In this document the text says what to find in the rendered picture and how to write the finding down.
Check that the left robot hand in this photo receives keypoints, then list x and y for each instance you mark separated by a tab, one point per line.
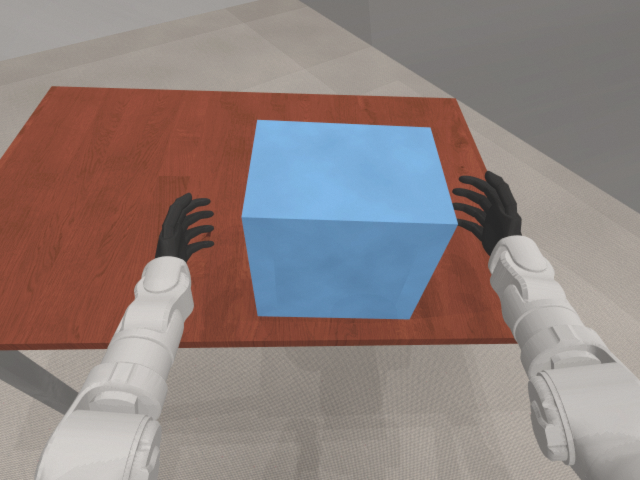
174	237

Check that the right robot forearm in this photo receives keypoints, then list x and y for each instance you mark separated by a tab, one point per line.
546	327

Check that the robot right upper arm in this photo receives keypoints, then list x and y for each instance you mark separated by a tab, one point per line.
588	417

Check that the table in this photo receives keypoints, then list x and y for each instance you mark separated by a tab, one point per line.
88	181

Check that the left robot forearm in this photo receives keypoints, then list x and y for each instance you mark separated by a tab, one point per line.
131	377

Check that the robot left upper arm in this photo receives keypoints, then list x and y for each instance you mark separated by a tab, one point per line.
97	445

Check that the carton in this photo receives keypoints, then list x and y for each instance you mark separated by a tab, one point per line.
344	220

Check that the right robot hand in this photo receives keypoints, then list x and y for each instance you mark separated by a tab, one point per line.
500	218

